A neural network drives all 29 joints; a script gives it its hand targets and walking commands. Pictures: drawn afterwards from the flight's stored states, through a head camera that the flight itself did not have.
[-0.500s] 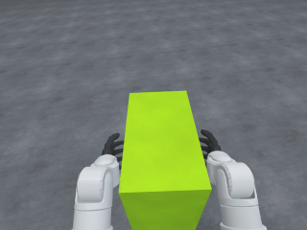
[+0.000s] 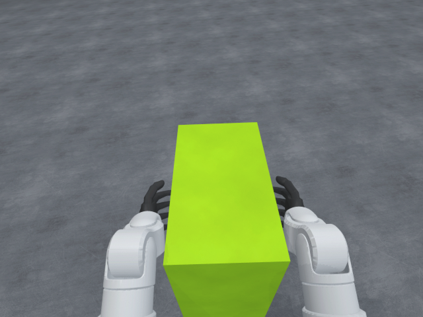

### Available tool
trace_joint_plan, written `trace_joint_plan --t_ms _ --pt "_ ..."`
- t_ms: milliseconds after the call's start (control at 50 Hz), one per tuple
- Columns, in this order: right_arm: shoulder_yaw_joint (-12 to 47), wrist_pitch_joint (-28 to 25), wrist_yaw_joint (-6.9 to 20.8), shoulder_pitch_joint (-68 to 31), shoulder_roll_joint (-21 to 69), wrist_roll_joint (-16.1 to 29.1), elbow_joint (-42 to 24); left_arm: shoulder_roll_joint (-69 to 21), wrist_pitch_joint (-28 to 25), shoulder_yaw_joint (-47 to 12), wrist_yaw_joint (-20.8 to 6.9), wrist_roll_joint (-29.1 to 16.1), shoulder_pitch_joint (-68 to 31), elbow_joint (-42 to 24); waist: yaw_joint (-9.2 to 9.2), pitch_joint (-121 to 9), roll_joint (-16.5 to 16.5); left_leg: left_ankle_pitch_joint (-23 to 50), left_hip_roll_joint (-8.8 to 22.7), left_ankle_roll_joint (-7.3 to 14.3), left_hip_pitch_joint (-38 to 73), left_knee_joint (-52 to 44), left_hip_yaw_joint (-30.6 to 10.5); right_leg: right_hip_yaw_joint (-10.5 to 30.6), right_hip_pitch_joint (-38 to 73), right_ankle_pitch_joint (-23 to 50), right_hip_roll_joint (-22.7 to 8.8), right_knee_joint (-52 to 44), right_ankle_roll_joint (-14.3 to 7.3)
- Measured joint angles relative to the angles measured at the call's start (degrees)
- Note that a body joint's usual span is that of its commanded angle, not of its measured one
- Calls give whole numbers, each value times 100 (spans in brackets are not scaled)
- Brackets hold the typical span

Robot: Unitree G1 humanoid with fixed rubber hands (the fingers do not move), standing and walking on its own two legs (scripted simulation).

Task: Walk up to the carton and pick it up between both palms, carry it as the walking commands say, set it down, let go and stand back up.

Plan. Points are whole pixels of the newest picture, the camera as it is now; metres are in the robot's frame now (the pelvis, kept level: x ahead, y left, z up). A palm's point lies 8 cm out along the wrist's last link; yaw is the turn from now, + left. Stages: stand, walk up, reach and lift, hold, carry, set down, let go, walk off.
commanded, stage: carry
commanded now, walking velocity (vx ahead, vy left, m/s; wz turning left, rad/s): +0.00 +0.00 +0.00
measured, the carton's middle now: (221, 223) +0.31 +0.00 +0.02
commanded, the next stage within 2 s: hold in 0.38 s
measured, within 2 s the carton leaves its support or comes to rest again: neither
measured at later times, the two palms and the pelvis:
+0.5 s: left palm (158, 238) +0.27 +0.12 +0.04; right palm (288, 232) +0.28 -0.13 +0.03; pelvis -0.01 -0.01 +0.01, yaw +0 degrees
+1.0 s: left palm (147, 243) +0.25 +0.13 +0.06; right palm (290, 244) +0.24 -0.12 +0.06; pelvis -0.07 +0.01 +0.00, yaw -3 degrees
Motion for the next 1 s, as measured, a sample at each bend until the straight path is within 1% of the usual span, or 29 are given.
trace_joint_plan --t_ms 380,400,420,440,460,480,500,540,560,600,640,720,780,840,880,940,1000 --pt "-27 -240 84 -36 6 -100 217 -13 -216 22 -93 128 -76 225 -24 84 -11 -26 49 -60 55 0 -45 -49 66 -38 48 -3 -63" --pt "-86 -444 234 -112 19 -260 455 -27 -427 67 -260 314 -151 465 -14 318 -7 -12 52 -58 267 -57 -45 -48 278 -22 55 -62 -66" --pt "-204 -797 360 -265 44 -412 994 -50 -780 180 -400 490 -289 989 -4 590 2 32 56 -76 536 -166 -44 -39 544 42 63 -173 -48" --pt "-298 -1150 420 -391 70 -523 1553 -68 -1128 272 -454 624 -374 1499 11 802 7 81 56 -71 750 -282 -30 -25 744 86 69 -272 -54" --pt "-314 -1442 443 -410 76 -579 1920 -60 -1411 290 -465 709 -335 1800 23 963 11 135 55 -62 909 -398 -11 -7 883 128 73 -362 -61" --pt "-256 -1670 448 -327 59 -584 2087 -32 -1631 252 -476 731 -204 1908 28 1088 15 195 53 -59 1022 -502 -7 5 986 178 76 -449 -62" --pt "-148 -1831 430 -191 31 -549 2104 0 -1797 198 -488 709 -39 1898 32 1179 21 250 44 -77 1099 -589 -61 27 1056 236 86 -525 -57" --pt "84 -2043 393 83 -18 -477 1966 46 -2020 122 -538 661 285 1709 44 1253 43 329 0 -148 1215 -763 -350 159 1143 344 146 -661 -32" --pt "169 -2129 391 181 -32 -473 1910 56 -2098 114 -583 667 400 1619 31 1255 39 366 -17 -164 1259 -830 -410 205 1194 377 158 -739 -19" --pt "227 -2267 416 263 -40 -523 1914 58 -2202 133 -690 720 473 1574 -6 1243 26 442 -37 -138 1343 -924 -434 213 1298 433 150 -861 -11" --pt "150 -2316 466 185 -29 -602 2058 47 -2226 195 -794 802 339 1731 -48 1214 33 496 -48 -112 1409 -955 -453 196 1386 496 141 -922 -2" --pt "-256 -2242 567 -331 56 -802 2585 -49 -2201 518 -927 1027 -313 2415 -149 1141 56 503 -64 -75 1463 -807 -450 200 1484 554 130 -871 23" --pt "-758 -2182 629 -862 196 -995 3070 -211 -2215 980 -955 1281 -910 3025 -184 1101 58 460 -66 -40 1476 -620 -388 265 1490 553 132 -722 46" --pt "-1495 -2253 809 -1332 367 -1284 3594 -411 -2320 1601 -1069 1648 -1434 3637 -9 1165 4 408 -75 55 1646 -551 -272 427 1581 550 156 -609 54" --pt "-1960 -2352 914 -1604 476 -1519 3968 -500 -2394 1983 -1099 1867 -1668 3960 62 1202 -29 392 -117 92 1690 -482 -311 512 1599 484 194 -511 28" --pt "-2440 -2537 990 -1906 569 -1816 4444 -523 -2511 2361 -1114 2053 -1886 4318 77 1275 -62 365 -149 91 1654 -345 -376 579 1564 341 247 -352 -4" --pt "-2711 -2751 1016 -2138 576 -1996 4807 -491 -2658 2574 -1113 2157 -2077 4594 63 1395 -59 337 -173 84 1525 -164 -417 607 1461 275 277 -195 -25"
